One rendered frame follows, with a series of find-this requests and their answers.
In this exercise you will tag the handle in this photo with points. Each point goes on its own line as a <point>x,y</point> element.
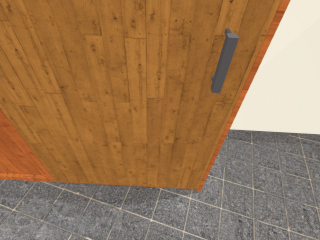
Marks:
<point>224,61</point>

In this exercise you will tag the wardrobe door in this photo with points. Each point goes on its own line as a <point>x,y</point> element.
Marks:
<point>118,92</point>
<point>16,157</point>

